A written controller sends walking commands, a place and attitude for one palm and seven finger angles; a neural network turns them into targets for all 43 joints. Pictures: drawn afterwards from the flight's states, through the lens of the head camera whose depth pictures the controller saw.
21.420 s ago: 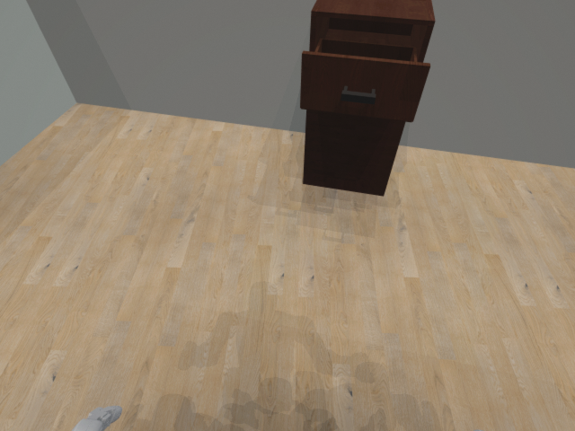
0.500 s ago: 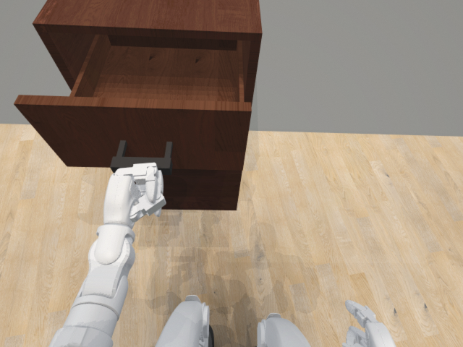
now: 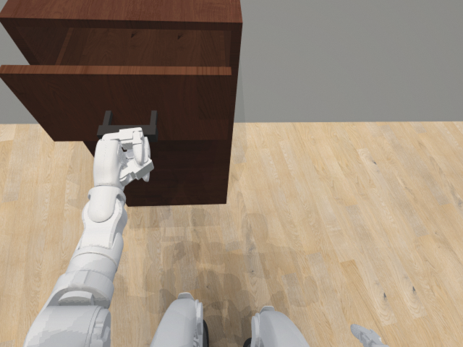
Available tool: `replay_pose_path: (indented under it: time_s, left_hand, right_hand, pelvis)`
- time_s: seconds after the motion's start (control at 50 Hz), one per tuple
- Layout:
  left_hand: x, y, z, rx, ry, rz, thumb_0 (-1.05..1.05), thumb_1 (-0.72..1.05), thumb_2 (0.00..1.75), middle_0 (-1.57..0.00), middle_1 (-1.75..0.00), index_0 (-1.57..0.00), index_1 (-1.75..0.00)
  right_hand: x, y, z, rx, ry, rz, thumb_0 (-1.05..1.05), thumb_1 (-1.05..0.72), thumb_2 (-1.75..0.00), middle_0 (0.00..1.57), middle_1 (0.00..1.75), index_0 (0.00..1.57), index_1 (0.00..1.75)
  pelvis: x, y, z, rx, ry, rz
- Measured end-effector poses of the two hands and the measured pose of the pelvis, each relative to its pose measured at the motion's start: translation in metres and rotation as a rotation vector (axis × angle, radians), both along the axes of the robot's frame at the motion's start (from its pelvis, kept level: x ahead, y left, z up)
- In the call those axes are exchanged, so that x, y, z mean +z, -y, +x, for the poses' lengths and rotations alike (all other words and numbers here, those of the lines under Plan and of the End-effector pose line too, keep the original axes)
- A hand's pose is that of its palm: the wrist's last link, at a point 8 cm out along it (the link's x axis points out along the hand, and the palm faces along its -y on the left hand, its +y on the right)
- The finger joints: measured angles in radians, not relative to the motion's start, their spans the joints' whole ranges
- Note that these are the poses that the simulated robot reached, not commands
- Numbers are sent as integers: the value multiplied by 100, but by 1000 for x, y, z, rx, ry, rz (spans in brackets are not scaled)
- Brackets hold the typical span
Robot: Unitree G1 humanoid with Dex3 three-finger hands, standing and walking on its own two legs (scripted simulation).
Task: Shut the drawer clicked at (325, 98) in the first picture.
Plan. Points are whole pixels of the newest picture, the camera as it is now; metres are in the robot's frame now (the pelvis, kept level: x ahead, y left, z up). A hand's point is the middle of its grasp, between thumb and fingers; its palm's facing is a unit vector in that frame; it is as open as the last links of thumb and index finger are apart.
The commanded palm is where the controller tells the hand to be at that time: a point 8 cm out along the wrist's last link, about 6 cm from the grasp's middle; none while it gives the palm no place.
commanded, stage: push the drawer shut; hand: left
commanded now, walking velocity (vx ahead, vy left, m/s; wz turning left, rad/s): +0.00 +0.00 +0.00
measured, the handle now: (130, 124) +0.50 +0.19 +0.04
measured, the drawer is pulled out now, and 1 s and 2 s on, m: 0.11 0.00 0.00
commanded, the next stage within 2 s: pull the fist back off the drawer in 1.24 s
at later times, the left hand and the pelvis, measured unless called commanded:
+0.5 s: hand (150, 132) +0.48 +0.15 +0.04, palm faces +0.05 -1.00 -0.04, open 3.0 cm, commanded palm +0.47 +0.20 +0.04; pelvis +0.00 +0.00 -0.01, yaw -1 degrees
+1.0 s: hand (148, 109) +0.54 +0.16 +0.03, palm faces +0.03 -1.00 -0.04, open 2.9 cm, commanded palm +0.54 +0.19 +0.04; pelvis +0.00 +0.01 -0.02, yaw -2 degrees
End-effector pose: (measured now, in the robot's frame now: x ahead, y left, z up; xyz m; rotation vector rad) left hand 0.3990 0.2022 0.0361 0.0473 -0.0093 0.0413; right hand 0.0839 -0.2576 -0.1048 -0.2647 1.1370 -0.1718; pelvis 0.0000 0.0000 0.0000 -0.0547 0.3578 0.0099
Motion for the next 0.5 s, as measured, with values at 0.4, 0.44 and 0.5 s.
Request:
replay_pose_path:
  time_s: [0.4, 0.44, 0.5]
  left_hand:
    - [2, -2, 48, 6, -5, -1, -1, 73, 92, -140, -160, -140, -160]
    - [2, -2, 53, 6, -5, -2, -1, 73, 91, -140, -160, -140, -160]
    - [2, -2, 59, 7, -5, -3, 0, 73, 91, -140, -160, -140, -160]
  right_hand:
    - [-8, 9, -41, -61, -117, -6, 1, -91, -90, 20, 30, 20, 30]
    - [-8, 9, -44, -65, -126, -6, 1, -91, -90, 20, 30, 20, 30]
    - [-8, 8, -48, -72, -139, -7, 1, -91, -90, 20, 30, 20, 30]
  pelvis:
    - [-6, 5, 1, -11, -39, -3]
    - [-7, 5, 2, -13, -44, -4]
    - [-8, 4, 2, -14, -51, -6]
